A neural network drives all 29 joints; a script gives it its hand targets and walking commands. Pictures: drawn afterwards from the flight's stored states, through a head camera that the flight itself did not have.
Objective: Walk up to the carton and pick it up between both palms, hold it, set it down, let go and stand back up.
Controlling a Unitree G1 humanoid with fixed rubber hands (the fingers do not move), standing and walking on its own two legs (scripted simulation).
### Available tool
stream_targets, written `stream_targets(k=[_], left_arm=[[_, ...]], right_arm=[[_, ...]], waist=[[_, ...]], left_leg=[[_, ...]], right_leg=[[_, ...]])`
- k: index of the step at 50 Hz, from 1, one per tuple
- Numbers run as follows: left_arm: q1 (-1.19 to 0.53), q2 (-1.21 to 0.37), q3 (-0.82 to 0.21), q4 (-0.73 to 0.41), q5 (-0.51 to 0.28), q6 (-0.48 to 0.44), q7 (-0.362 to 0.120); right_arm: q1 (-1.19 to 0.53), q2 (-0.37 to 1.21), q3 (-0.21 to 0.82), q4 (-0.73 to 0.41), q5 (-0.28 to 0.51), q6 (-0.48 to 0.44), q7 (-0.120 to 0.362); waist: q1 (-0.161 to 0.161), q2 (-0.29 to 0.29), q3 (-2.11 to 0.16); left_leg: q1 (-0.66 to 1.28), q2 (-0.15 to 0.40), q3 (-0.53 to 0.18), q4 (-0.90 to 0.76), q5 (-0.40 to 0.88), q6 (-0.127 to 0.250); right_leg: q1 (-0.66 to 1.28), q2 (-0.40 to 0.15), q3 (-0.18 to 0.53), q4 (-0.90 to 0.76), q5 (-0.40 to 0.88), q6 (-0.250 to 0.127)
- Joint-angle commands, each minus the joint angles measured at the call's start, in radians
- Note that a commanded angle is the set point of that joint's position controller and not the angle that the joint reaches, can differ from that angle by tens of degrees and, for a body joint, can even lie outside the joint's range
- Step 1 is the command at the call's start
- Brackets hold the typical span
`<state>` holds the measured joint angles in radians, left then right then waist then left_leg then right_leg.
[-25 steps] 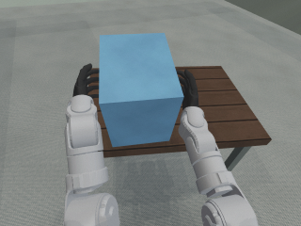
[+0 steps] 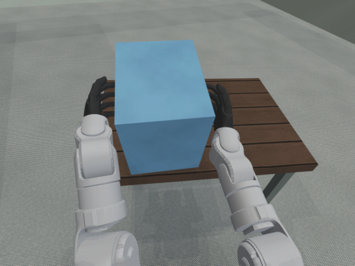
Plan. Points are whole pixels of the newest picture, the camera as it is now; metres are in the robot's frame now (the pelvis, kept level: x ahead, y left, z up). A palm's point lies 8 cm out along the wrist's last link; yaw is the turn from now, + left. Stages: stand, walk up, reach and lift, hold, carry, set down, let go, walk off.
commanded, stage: hold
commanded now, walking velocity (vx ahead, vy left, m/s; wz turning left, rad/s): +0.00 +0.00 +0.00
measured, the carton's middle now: (160, 110) +0.43 +0.01 +0.14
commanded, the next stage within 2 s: none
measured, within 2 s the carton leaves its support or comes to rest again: neither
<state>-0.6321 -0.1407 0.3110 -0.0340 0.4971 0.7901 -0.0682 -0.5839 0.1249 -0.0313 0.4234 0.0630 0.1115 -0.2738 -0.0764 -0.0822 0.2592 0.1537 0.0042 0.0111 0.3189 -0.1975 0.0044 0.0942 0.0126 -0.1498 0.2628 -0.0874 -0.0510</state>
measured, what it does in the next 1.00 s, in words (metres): stands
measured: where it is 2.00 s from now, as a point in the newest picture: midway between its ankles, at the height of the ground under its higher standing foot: outside the picture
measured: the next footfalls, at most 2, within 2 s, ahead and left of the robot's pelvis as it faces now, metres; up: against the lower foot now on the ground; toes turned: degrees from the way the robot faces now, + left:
none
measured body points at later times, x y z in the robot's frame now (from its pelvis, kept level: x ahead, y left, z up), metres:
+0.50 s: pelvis +0.00 +0.00 +0.00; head -0.01 +0.03 +0.45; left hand +0.38 +0.14 +0.18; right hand +0.37 -0.12 +0.16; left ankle +0.01 +0.12 -0.75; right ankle +0.07 -0.08 -0.75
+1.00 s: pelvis +0.00 +0.00 +0.00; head -0.01 +0.02 +0.45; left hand +0.37 +0.14 +0.18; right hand +0.37 -0.12 +0.17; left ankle +0.01 +0.12 -0.75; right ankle +0.07 -0.08 -0.75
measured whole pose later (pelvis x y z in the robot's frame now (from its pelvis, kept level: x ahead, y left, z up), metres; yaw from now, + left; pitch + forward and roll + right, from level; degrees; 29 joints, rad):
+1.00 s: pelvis +0.00 +0.00 +0.00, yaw +1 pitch -15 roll +0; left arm -0.63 -0.16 0.32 -0.08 0.50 0.82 -0.04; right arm -0.62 0.11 -0.03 0.42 0.05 0.12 -0.25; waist -0.10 -0.07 0.26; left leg 0.13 0.01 0.00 0.34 -0.20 0.00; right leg 0.08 0.01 -0.16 0.26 -0.08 -0.05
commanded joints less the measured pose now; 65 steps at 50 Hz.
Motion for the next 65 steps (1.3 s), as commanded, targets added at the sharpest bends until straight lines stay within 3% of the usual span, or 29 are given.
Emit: stream_targets(k=[1,3,8,9,13,20,24,27,30,32,33,34,36,41,50,65], left_arm=[[-0.52,-0.35,-0.374,-0.053,-0.162,-0.062,-0.135],[-0.5,-0.336,-0.361,-0.047,-0.154,-0.062,-0.136],[-0.477,-0.355,-0.402,-0.105,-0.168,-0.061,-0.131],[-0.509,-0.348,-0.412,-0.112,-0.174,-0.059,-0.131],[-0.468,-0.349,-0.377,-0.054,-0.148,-0.053,-0.136],[-0.485,-0.335,-0.388,-0.099,-0.159,-0.057,-0.137],[-0.48,-0.333,-0.382,-0.064,-0.158,-0.055,-0.143],[-0.537,-0.357,-0.423,-0.103,-0.185,-0.068,-0.131],[-0.465,-0.34,-0.375,-0.046,-0.155,-0.05,-0.132],[-0.461,-0.347,-0.365,-0.042,-0.144,-0.045,-0.138],[-0.454,-0.357,-0.393,-0.131,-0.157,-0.038,-0.116],[-0.476,-0.359,-0.391,-0.127,-0.146,-0.028,-0.105],[-0.469,-0.341,-0.384,-0.106,-0.148,-0.021,-0.101],[-0.478,-0.332,-0.353,-0.092,-0.144,-0.02,-0.105],[-0.46,-0.323,-0.359,-0.122,-0.147,-0.025,-0.112],[-0.46,-0.327,-0.385,-0.138,-0.151,-0.031,-0.11]], right_arm=[[-0.638,0.33,0.306,-0.206,0.015,-0.052,0.148],[-0.623,0.339,0.322,-0.204,0.021,-0.051,0.143],[-0.6,0.345,0.36,-0.252,0.039,-0.048,0.134],[-0.619,0.339,0.354,-0.24,0.038,-0.044,0.129],[-0.608,0.328,0.339,-0.221,0.033,-0.042,0.137],[-0.611,0.336,0.363,-0.251,0.052,-0.046,0.129],[-0.589,0.315,0.326,-0.215,0.023,-0.04,0.132],[-0.635,0.325,0.323,-0.249,0.024,-0.054,0.141],[-0.609,0.322,0.335,-0.223,0.03,-0.041,0.141],[-0.604,0.322,0.319,-0.202,0.021,-0.041,0.14],[-0.665,0.262,0.334,-0.245,0.036,-0.058,0.154],[-0.666,0.277,0.327,-0.236,0.024,-0.062,0.159],[-0.679,0.282,0.317,-0.255,0.017,-0.062,0.163],[-0.645,0.306,0.285,-0.214,-0.005,-0.039,0.166],[-0.629,0.31,0.328,-0.231,0.017,-0.039,0.15],[-0.61,0.3,0.32,-0.236,0.005,-0.044,0.157]], waist=[[-0.013,0.078,-0.435],[-0.01,0.057,-0.46],[-0.01,0.08,-0.506],[-0.023,0.082,-0.517],[-0.007,0.083,-0.447],[0.001,0.07,-0.468],[-0.019,0.089,-0.419],[-0.03,0.113,-0.499],[-0.009,0.075,-0.449],[-0.009,0.082,-0.424],[-0.007,0.12,-0.463],[-0.015,0.11,-0.463],[-0.02,0.086,-0.476],[-0.027,0.072,-0.439],[-0.025,0.073,-0.486],[-0.035,0.085,-0.464]], left_leg=[[-0.167,-0.011,0.062,-0.09,0.137,0.023],[-0.146,-0.019,0.07,-0.071,0.166,0.031],[-0.109,-0.019,0.062,-0.046,0.249,0.017],[-0.104,-0.019,0.063,-0.038,0.255,0.01],[-0.152,-0.017,0.062,-0.072,0.182,0.022],[-0.124,-0.019,0.066,-0.059,0.228,0.026],[-0.132,-0.017,0.066,-0.074,0.173,0.019],[-0.119,-0.012,0.063,-0.055,0.192,0.008],[-0.12,-0.013,0.061,-0.063,0.174,0.022],[-0.145,-0.008,0.061,-0.078,0.166,0.021],[-0.181,0.007,0.058,-0.058,0.187,0.0],[-0.179,0.007,0.063,-0.058,0.196,0.004],[-0.162,0.008,0.062,-0.045,0.205,0.011],[-0.224,-0.002,0.065,-0.084,0.074,0.025],[-0.184,-0.008,0.052,-0.047,0.162,0.014],[-0.196,-0.002,0.053,-0.058,0.151,0.009]], right_leg=[[0.246,0.0,-0.013,-0.001,0.037,0.084],[0.263,-0.003,-0.006,0.005,0.092,0.093],[0.265,0.002,0.001,0.008,0.153,0.089],[0.271,0.003,-0.003,0.014,0.16,0.089],[0.261,0.0,0.001,-0.006,0.079,0.086],[0.266,-0.002,0.003,0.002,0.129,0.091],[0.238,-0.004,-0.005,-0.009,0.067,0.085],[0.225,0.004,-0.015,0.005,0.072,0.084],[0.236,0.004,-0.008,-0.002,0.073,0.086],[0.242,0.0,-0.008,-0.009,0.058,0.084],[0.248,-0.009,-0.008,0.011,0.018,0.043],[0.259,-0.005,-0.008,0.013,0.011,0.042],[0.261,-0.007,-0.005,0.004,0.036,0.043],[0.284,-0.03,0.004,0.001,0.031,0.061],[0.315,-0.031,0.002,0.01,0.156,0.068],[0.3,-0.027,-0.003,0.012,0.109,0.062]])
